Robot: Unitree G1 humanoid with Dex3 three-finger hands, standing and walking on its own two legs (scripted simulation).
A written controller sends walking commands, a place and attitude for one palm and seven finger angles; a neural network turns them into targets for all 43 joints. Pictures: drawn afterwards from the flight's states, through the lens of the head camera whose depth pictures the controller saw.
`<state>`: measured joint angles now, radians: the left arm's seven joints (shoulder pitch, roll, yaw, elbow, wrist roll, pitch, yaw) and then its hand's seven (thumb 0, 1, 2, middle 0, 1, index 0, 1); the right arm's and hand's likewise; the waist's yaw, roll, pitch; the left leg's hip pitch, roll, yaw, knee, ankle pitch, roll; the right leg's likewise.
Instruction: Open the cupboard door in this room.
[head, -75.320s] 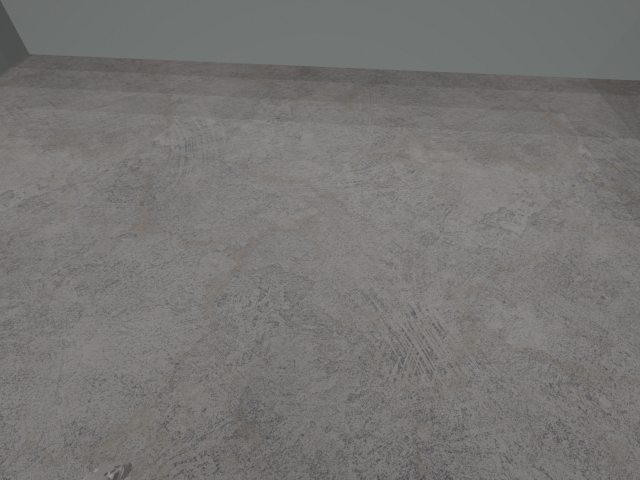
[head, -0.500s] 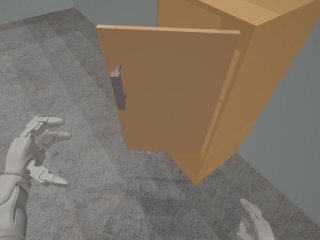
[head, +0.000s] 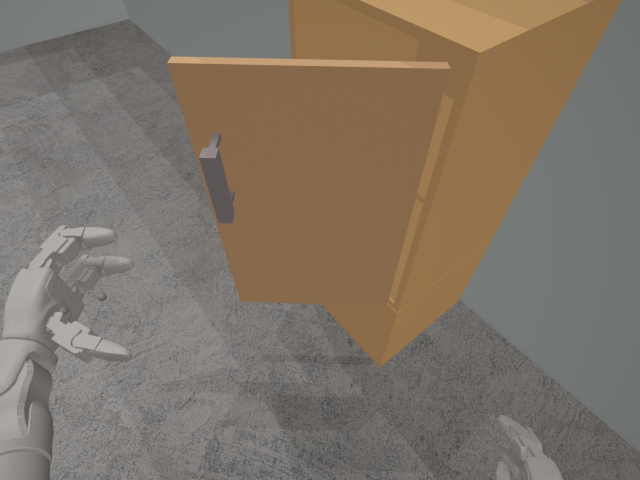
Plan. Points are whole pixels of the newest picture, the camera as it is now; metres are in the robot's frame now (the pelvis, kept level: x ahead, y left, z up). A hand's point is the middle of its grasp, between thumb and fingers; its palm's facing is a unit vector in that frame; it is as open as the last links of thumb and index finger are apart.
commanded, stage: raise the hand with hooked fingers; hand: left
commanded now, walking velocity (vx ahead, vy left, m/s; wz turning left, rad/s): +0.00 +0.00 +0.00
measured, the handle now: (221, 179) +0.52 +0.19 +0.07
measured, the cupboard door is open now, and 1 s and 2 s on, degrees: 49 49 49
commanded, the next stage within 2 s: move the hooked fingers beside the handle in 0.12 s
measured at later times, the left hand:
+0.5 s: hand (108, 280) +0.32 +0.28 +0.09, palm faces +0.05 -1.00 +0.00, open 14.0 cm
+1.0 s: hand (137, 241) +0.38 +0.27 +0.08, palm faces +0.03 -1.00 +0.01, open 14.0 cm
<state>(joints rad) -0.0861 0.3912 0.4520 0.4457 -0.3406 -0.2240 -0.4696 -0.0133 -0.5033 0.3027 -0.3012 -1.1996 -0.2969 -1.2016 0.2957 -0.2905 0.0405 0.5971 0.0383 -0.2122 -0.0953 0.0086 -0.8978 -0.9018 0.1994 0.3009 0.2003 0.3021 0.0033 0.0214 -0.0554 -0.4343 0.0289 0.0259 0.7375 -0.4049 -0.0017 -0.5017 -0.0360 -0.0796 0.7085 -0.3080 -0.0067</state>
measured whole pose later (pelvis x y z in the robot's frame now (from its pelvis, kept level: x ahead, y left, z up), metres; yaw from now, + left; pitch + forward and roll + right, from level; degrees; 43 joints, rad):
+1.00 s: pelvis +0.00 +0.01 +0.00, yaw +0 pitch +10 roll -1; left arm -0.44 0.45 0.44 0.79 -0.26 -0.28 -0.44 -0.01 -0.50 0.30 -0.30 -1.20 -0.30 -1.20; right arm 0.34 -0.29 0.04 0.62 0.03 -0.12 -0.09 0.01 -0.90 -0.90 0.20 0.30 0.20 0.30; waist -0.04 0.01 -0.06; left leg -0.54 0.02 0.03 0.78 -0.42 0.01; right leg -0.60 -0.04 -0.07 0.73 -0.30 0.01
